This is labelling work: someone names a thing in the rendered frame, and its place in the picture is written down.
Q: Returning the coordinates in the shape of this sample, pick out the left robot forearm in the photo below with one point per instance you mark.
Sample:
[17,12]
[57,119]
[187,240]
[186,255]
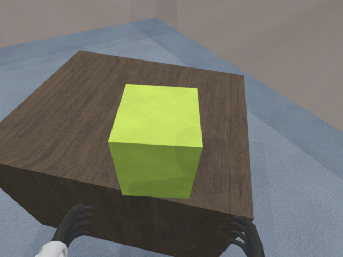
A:
[53,249]

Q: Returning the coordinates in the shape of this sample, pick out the left robot hand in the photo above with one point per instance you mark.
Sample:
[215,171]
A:
[66,230]

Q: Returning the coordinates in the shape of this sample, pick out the pedestal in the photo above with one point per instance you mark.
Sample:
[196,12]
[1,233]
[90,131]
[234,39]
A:
[54,154]

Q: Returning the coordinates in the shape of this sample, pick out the right robot hand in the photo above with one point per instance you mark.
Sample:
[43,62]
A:
[253,246]

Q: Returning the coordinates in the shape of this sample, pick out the carton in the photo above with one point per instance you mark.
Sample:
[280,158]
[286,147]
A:
[156,141]

